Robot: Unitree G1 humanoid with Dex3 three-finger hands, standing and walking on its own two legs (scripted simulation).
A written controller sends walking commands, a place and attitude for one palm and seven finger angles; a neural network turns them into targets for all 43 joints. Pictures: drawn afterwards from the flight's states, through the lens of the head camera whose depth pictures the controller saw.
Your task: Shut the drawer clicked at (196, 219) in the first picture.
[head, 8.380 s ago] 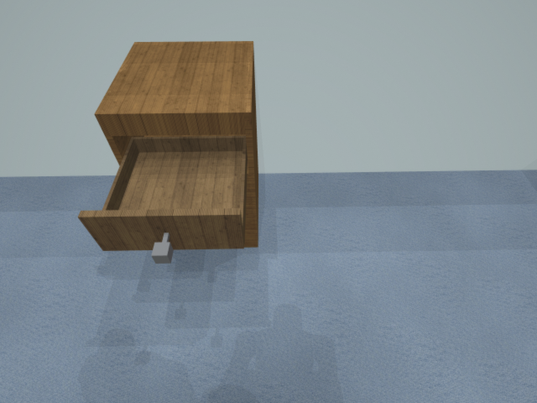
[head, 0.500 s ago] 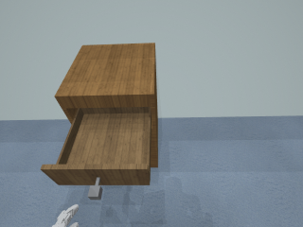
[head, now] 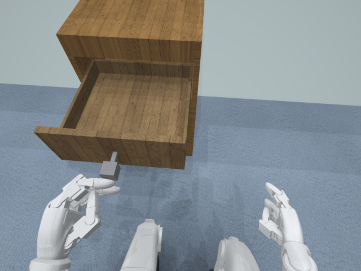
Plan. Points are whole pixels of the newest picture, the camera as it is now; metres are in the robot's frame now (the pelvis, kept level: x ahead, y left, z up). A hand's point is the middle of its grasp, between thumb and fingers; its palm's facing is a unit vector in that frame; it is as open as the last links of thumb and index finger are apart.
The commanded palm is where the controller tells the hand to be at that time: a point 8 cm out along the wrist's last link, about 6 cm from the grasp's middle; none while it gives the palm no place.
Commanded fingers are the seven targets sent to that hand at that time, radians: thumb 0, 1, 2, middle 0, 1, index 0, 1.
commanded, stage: raise the hand and make a fist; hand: left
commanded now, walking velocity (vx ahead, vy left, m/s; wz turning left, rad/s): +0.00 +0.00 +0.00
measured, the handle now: (112, 164) +0.36 +0.24 -0.08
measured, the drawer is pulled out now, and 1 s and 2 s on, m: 0.30 0.30 0.30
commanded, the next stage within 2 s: bring the fist close to the handle in 1.26 s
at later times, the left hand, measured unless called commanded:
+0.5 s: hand (100, 227) +0.19 +0.18 +0.02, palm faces -0.03 -1.00 -0.01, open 3.1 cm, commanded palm +0.16 +0.24 +0.04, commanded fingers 0.00 0.90 0.90 -1.36 -1.56 -1.36 -1.56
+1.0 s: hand (92, 228) +0.19 +0.19 +0.03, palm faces +0.04 -1.00 -0.04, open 3.3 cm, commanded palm +0.15 +0.24 +0.03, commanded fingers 0.00 0.90 0.90 -1.40 -1.60 -1.40 -1.60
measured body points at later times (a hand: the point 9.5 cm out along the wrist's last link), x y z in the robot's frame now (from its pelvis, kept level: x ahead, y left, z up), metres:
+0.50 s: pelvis +0.00 +0.03 -0.01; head +0.10 +0.05 +0.43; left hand +0.19 +0.24 +0.03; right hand +0.21 -0.21 -0.08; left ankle +0.08 +0.15 -0.60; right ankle +0.04 -0.10 -0.60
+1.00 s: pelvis +0.02 +0.03 -0.02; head +0.12 +0.05 +0.42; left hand +0.18 +0.25 +0.04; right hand +0.25 -0.18 -0.09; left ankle +0.08 +0.15 -0.60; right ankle +0.04 -0.10 -0.60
